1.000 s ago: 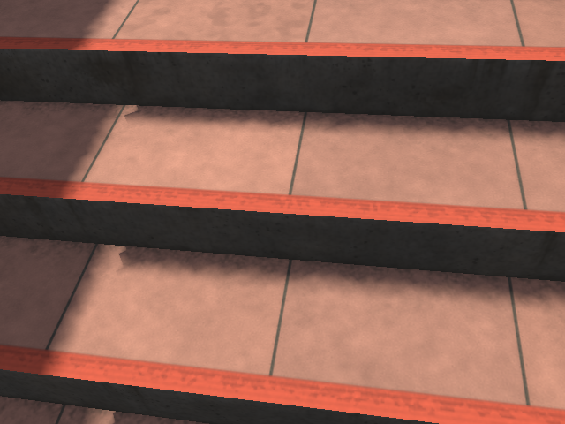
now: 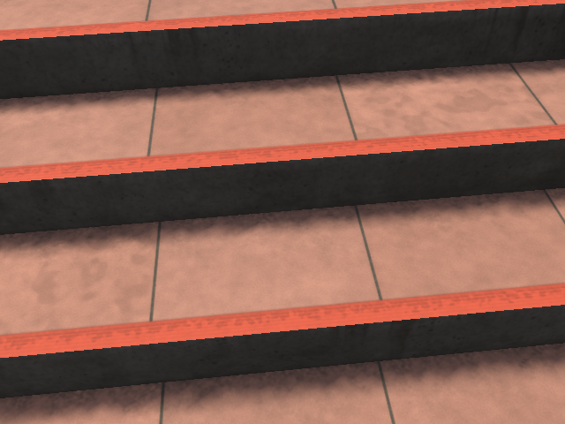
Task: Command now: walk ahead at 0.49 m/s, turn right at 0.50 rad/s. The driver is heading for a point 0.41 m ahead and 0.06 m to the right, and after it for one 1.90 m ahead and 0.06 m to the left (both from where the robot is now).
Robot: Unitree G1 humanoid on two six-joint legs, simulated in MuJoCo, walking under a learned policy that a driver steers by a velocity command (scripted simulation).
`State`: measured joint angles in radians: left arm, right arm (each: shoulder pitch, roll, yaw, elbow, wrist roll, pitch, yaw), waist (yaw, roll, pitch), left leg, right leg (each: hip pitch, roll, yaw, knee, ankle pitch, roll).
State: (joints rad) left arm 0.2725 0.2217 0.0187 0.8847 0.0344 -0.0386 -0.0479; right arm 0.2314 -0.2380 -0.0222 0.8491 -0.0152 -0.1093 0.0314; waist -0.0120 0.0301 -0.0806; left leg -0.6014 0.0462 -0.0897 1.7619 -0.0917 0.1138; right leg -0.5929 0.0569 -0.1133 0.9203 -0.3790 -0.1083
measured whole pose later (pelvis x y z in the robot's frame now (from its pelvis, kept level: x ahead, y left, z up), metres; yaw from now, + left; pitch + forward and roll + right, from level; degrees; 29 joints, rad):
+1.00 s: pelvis +0.40 -0.07 +0.20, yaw -7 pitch +3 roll +0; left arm 0.17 0.19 0.02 0.68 0.03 0.00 0.07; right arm 0.22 -0.25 -0.07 0.72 0.01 0.03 -0.05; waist 0.01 0.04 -0.03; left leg -0.75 -0.02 -0.04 1.75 -0.38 -0.10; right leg -0.40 -0.06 -0.12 0.58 -0.23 -0.03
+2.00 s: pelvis +0.40 -0.03 +0.21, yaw +11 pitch +0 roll +0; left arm 0.25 0.13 0.01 0.82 0.02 -0.02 0.03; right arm 0.27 -0.15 -0.03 0.74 -0.01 0.03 -0.02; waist 0.00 0.02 -0.01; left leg -0.29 -0.04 -0.09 0.51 -0.22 0.01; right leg -0.20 0.01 -0.02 0.50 -0.30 -0.02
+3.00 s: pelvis +0.64 +0.21 +0.34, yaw +11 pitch +1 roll -1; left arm 0.12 0.18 -0.02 0.74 -0.02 -0.06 -0.04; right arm 0.47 -0.14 0.02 1.04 -0.04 -0.06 0.04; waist 0.00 -0.05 -0.12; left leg -0.41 0.06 0.17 0.75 -0.36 0.06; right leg -1.00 0.05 0.11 1.97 0.03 -0.17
